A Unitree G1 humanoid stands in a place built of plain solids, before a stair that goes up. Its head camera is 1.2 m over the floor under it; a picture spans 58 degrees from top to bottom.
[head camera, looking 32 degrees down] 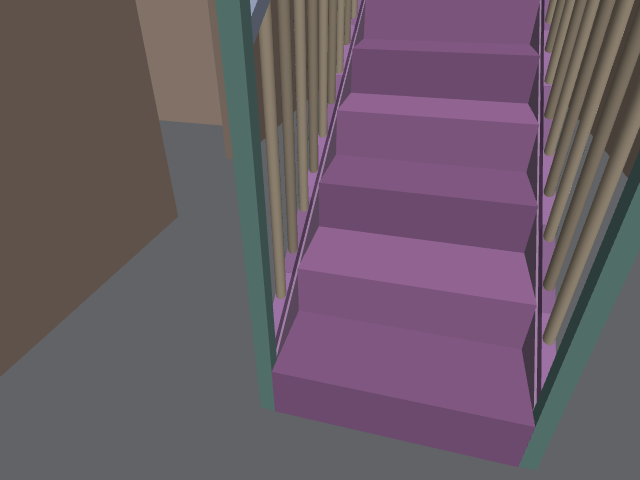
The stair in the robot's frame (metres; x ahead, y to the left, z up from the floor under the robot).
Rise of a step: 0.18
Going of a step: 0.28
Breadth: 0.73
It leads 15 degrees to the right of straight ahead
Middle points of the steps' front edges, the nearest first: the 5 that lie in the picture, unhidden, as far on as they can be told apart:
0.80 -0.21 0.19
1.07 -0.28 0.37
1.33 -0.35 0.55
1.60 -0.42 0.74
1.87 -0.49 0.92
